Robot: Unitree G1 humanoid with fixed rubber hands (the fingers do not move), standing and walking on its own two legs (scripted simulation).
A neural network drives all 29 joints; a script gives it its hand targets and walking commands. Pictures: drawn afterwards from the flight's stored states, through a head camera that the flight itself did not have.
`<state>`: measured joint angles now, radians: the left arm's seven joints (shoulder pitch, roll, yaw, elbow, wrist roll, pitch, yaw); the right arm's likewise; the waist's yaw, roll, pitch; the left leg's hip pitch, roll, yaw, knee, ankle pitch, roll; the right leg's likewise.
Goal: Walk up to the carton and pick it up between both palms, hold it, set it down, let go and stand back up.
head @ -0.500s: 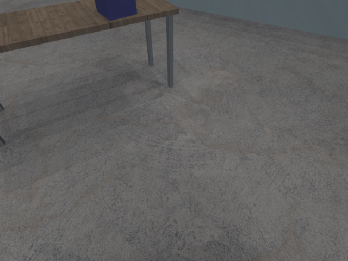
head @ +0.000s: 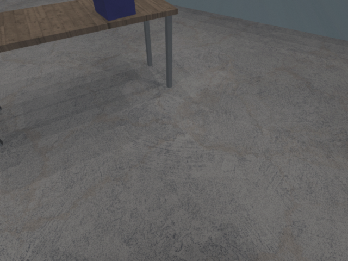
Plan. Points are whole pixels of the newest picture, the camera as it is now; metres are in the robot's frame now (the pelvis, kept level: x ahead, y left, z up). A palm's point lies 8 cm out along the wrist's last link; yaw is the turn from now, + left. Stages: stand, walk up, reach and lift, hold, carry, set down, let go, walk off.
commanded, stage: stand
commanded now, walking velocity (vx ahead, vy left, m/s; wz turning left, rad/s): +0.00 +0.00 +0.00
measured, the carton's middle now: out of the picture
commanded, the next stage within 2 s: walk up in 0.46 s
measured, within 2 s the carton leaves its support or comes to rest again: neither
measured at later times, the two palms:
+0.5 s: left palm out of the picture -0.02 +0.19 -0.14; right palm out of the picture -0.03 -0.20 -0.15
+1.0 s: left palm out of the picture -0.05 +0.28 -0.17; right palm out of the picture +0.15 -0.20 -0.13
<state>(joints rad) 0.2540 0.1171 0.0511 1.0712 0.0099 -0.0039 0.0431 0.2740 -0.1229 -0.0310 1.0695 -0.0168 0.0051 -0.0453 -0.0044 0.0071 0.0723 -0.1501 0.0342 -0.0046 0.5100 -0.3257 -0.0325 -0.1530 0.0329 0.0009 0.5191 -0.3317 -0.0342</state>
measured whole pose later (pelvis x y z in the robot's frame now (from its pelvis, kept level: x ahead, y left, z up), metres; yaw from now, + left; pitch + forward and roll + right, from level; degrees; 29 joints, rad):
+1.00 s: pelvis +0.06 +0.05 -0.02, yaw +9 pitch -5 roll -2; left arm 0.46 0.24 0.08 1.08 0.06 -0.05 0.02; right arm 0.33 -0.20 -0.10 0.90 -0.05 -0.03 0.03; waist 0.04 -0.02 0.04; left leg -0.43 0.11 0.04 0.71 -0.29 0.01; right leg 0.01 -0.04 -0.14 0.59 -0.52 -0.03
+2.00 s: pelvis +0.48 +0.10 -0.04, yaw +12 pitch -5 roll -1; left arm 0.43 0.30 0.03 0.77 0.04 -0.01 -0.02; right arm 0.27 -0.25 -0.04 0.63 -0.03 -0.06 0.03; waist 0.02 -0.05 0.11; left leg -0.46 0.06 0.08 0.84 -0.30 0.03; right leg -0.25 -0.11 -0.06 1.14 -0.53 -0.03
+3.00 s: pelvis +0.89 +0.15 -0.02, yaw +9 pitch -4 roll +1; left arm 0.33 0.28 0.04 0.64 0.03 -0.01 -0.04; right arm 0.37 -0.26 -0.02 0.72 -0.03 -0.04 0.00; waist -0.04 -0.05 0.11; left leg -0.26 0.07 0.13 0.70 -0.37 0.02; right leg -0.51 -0.08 -0.04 0.95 -0.42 0.01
